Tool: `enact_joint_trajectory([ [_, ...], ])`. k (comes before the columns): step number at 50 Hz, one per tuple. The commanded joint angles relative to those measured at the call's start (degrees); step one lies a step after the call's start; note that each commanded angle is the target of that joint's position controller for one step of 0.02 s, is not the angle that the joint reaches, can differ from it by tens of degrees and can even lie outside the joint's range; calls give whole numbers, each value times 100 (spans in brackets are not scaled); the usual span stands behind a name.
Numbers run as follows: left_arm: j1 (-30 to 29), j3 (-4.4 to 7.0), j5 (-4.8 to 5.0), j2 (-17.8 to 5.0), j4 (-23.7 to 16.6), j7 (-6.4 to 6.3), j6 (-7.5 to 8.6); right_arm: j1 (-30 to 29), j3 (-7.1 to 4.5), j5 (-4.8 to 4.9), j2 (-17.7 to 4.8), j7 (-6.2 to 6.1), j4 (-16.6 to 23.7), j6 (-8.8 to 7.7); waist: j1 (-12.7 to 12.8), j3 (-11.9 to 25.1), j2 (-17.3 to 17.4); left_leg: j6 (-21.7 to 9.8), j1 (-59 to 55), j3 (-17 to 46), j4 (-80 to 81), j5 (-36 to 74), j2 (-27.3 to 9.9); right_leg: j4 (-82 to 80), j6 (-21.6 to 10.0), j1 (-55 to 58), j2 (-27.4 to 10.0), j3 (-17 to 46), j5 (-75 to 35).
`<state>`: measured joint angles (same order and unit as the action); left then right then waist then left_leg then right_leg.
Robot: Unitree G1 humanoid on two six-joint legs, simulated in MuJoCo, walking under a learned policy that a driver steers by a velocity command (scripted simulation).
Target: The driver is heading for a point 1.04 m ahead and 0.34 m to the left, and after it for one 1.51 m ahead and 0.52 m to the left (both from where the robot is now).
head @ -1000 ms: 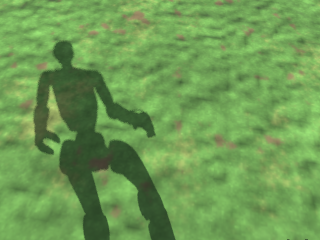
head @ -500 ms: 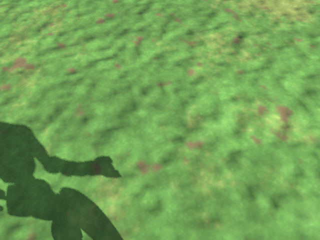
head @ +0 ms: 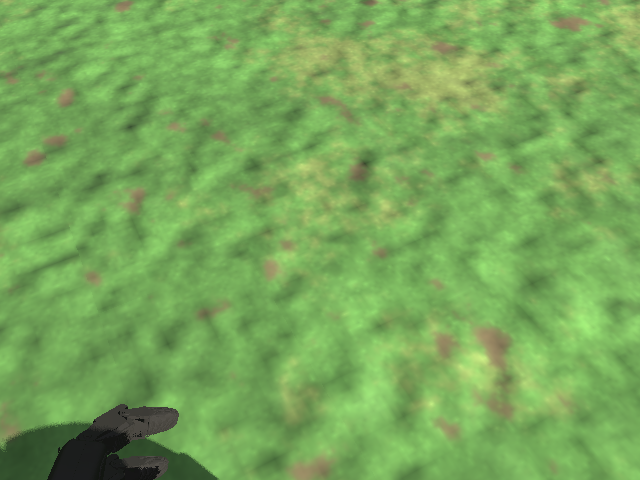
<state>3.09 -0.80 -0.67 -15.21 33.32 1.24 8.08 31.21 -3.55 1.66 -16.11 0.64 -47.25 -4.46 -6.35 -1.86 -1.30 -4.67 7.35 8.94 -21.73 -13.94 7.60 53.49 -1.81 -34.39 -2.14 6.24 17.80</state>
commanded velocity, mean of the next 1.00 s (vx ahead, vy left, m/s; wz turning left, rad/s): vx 0.99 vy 0.00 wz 0.71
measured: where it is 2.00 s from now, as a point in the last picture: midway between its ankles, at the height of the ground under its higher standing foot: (69, 166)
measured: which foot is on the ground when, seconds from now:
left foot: down 0.00-0.16, up 0.18-0.58, down 0.60-1.00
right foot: up 0.00-0.14, down 0.16-0.60, up 0.62-1.00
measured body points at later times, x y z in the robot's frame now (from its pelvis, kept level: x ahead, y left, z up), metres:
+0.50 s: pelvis +0.42 +0.00 -0.02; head +0.43 +0.03 +0.42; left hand +0.24 +0.25 -0.15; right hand +0.76 -0.10 -0.06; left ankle +0.56 +0.19 -0.68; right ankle +0.31 -0.19 -0.74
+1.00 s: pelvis +0.80 +0.24 -0.01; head +0.80 +0.26 +0.43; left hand +0.81 +0.56 -0.08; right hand +1.01 +0.06 -0.13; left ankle +0.62 +0.18 -0.74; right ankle +1.08 +0.32 -0.69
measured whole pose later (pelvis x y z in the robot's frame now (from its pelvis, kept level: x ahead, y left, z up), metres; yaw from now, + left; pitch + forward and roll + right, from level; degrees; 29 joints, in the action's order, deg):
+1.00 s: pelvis +0.80 +0.24 -0.01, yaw +44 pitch +0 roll +0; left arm 4.2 0.2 1.5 -16.0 35.3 2.1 6.8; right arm 22.1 -1.7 0.5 -15.7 0.4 -43.8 -5.3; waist -5.4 -2.5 -2.2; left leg -6.4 -8.7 6.4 -15.7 -23.2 6.7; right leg 29.5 -0.9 -38.4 -3.6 0.0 -12.4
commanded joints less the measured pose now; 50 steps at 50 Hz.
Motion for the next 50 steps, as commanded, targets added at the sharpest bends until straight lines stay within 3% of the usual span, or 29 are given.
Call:
enact_joint_trajectory([
  [1,-143,71,-40,-386,-405,72,133,-1263,-217,112,-944,-134,848,-147,656,-449,392,-929,2187,1555,1373,-457,-1128,-1411,252,1702,91,-129,-1603],
  [3,-166,178,69,-556,-384,34,82,-985,-249,148,-1018,-163,809,-116,603,-331,498,-721,2170,1589,1255,-495,-1191,-1685,432,2443,165,-64,-2243],
  [5,-129,298,162,-702,-381,-57,33,-703,-236,189,-909,-150,749,-48,623,-285,439,-481,1606,1619,691,-497,-1212,-2031,446,2529,179,-22,-1699],
  [7,711,526,215,-953,-274,-146,32,-633,-186,91,-786,-87,727,-3,1191,272,350,-145,1480,1349,-948,679,-920,-2154,280,3566,164,-130,-1101],
  [8,1935,655,195,-1229,-118,-214,-4,-795,-59,-74,-461,-44,887,3,1781,1203,-3,77,2216,941,-2828,591,-635,-1982,-2,5059,-575,543,-116],
  [9,2516,720,-6,-1756,18,-181,-78,6,162,152,312,-75,1093,-56,1330,2124,-2006,256,3533,358,-5077,-1799,-179,-3226,-812,6278,-2091,3769,2269],
  [10,2304,734,69,-1606,71,-111,-109,-33,177,394,-49,-146,1146,-48,1242,1805,-2351,272,4443,72,-6142,-1275,-682,-3950,-1002,5875,-2363,5279,3787],
  [11,1959,641,131,-1114,62,-132,-134,-651,106,340,-367,-180,1126,-4,1345,852,-1500,291,4773,-131,-6457,-766,-940,-3994,-891,5210,-2124,4377,3268],
  [13,1677,549,-32,-703,272,-149,-214,-1370,68,59,-413,-114,1200,72,1164,130,-388,235,4384,-274,-6101,-337,-1353,-3827,-725,3987,-1668,2397,994],
  [14,1494,506,-95,-543,367,-159,-205,-1503,45,61,-331,-53,1291,138,968,-101,-435,214,4168,-214,-5871,-247,-1508,-3919,-671,3503,-1486,1752,408],
  [16,1279,482,10,-329,528,-142,-160,-1725,82,139,-130,33,1454,299,778,-274,-511,198,4079,-222,-5530,-346,-1720,-4098,-588,3122,-1384,851,-392],
  [20,959,581,57,-682,651,-189,-90,-2113,153,33,-139,162,1714,344,536,-514,-119,292,4099,-370,-4510,689,-1778,-4539,-535,2811,-1317,-487,-1410],
  [23,1224,663,60,-1072,798,-216,-75,-2842,165,-11,-250,314,1838,261,796,-731,290,142,3504,-1003,-3015,1775,-1534,-4831,-321,2900,-1086,-1373,-1793],
  [24,1341,673,57,-1167,857,-205,-91,-3019,160,3,-274,360,1865,234,841,-777,334,51,3255,-1220,-2601,1885,-1385,-4812,-263,3050,-1043,-1596,-2367],
  [26,1567,727,32,-1505,910,-202,-159,-3080,52,39,-548,402,1906,203,706,-477,-23,-161,2473,-1771,-2231,1682,-813,-4218,-146,3555,-1036,-1861,-5357],
  [28,1552,802,64,-1850,868,-232,-313,-2182,-167,129,-984,384,1770,255,19,172,-577,-404,1366,-1997,-2330,921,-363,-2582,-121,3898,-1198,-1929,-7964],
  [29,1361,818,85,-1895,740,-236,-349,-978,-366,129,-1347,344,1464,325,-595,762,-655,-632,-178,-1888,-2307,735,-239,-1155,-138,3310,-1222,-1831,-8264],
  [30,1226,737,112,-1626,653,-242,-292,207,-541,152,-1626,237,1051,416,-1064,1067,-76,-903,-2201,-1189,-1831,993,-459,958,79,1771,-758,-1786,-5596],
  [31,1522,415,-81,-539,448,-170,-84,-73,-534,130,-1980,166,1057,455,-227,934,2112,-1427,-3163,652,-1714,1379,-1159,3659,305,-221,500,-1440,1356],
  [32,1978,289,156,-645,0,-110,177,-525,-420,-83,-1886,184,1500,273,207,2527,1916,-2456,-3973,4092,-84,-1882,-2328,4322,170,-1449,621,147,1499],
  [33,1009,394,297,-1231,-92,-116,283,-457,-392,-77,-1466,185,1529,174,-189,1971,611,-1927,-3251,4256,720,-2730,-2261,3677,-6,-1493,253,362,738],
  [34,686,386,351,-1135,-228,-155,283,-686,-360,-104,-1433,204,1431,55,169,872,-46,-1717,-2083,3913,970,-2407,-2154,3013,-14,-1502,134,221,407],
  [35,760,351,187,-1002,-79,-221,233,-1066,-315,-118,-1297,215,1447,-44,506,531,-565,-1585,-1147,3447,877,-1728,-1953,2524,42,-1026,-133,308,176],
  [37,1126,403,68,-1017,81,-205,42,-1613,-236,-200,-1071,140,1507,-74,966,93,-162,-1550,260,2515,913,-865,-1392,1886,252,-254,-329,377,-41],
  [38,1090,415,36,-994,85,-203,-34,-1661,-199,-135,-938,99,1441,-64,1006,-83,-38,-1536,626,2181,980,-634,-1253,1495,356,-153,-388,311,-53],
  [42,192,188,-118,-398,-136,-111,-89,-1413,-30,-98,-545,-111,1052,-73,525,-454,236,-1085,1576,347,945,832,-717,-558,566,369,-473,-463,-2345],
  [44,-251,119,-25,-239,-184,-39,-33,-1070,-38,-82,-643,-89,870,-134,134,-418,339,-929,1733,126,1206,405,-818,-1452,456,1034,-286,-727,-3631],
  [47,-809,204,225,-495,-348,26,-22,-690,-54,-52,-809,-24,563,-176,-172,-676,429,-851,377,108,1332,590,-1308,-2302,210,374,-218,-684,-3497],
  [50,-822,271,322,-594,-430,194,-5,-654,-58,-179,-901,-63,308,-67,21,-664,450,-609,-1168,-210,999,2602,-1785,-2565,-180,-309,-20,-717,-2754],
])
